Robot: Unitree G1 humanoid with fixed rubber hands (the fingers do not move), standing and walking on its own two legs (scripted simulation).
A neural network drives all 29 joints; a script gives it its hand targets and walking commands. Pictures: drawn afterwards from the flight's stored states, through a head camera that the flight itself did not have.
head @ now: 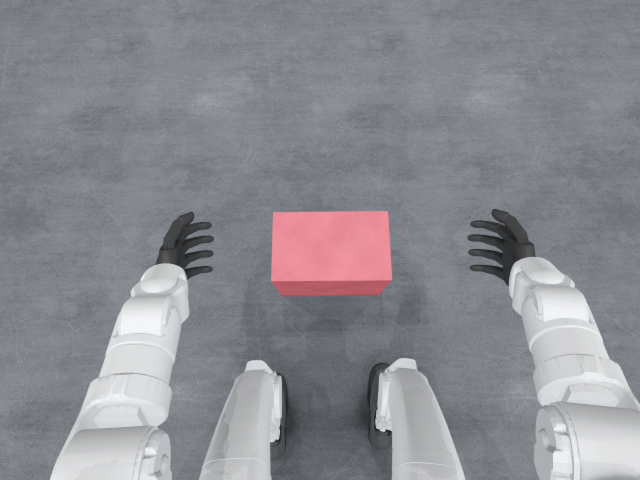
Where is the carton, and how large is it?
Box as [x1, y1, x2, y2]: [271, 211, 391, 295]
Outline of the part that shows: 387,211 273,212 271,281 281,295 377,295 391,280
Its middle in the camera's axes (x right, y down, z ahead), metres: +0.03 +0.04 +1.00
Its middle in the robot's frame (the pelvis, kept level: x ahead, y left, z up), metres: +0.49 +0.00 -0.57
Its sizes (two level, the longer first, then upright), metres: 0.271 0.165 0.233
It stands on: the floor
